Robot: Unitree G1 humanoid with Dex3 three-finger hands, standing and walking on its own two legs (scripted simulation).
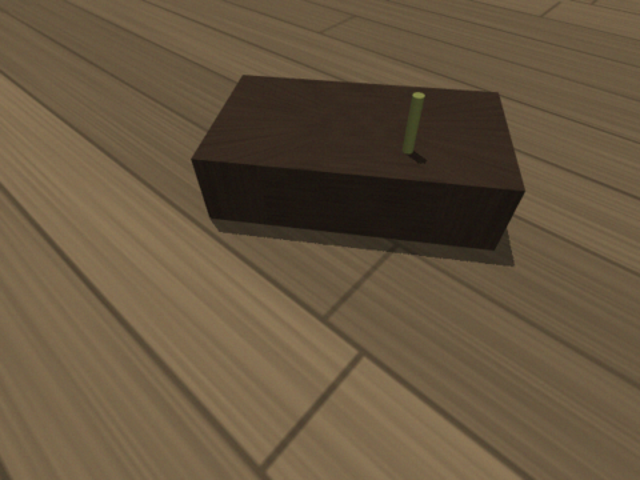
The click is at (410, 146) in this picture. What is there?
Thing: slim round
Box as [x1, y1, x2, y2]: [402, 92, 424, 153]
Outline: 419,92 415,92 412,94 402,149 405,153 410,153 413,149 424,95
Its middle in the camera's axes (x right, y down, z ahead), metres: +0.35 -0.45 +1.45
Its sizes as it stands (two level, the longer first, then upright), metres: 0.043 0.043 0.233
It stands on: a support 0.33 m high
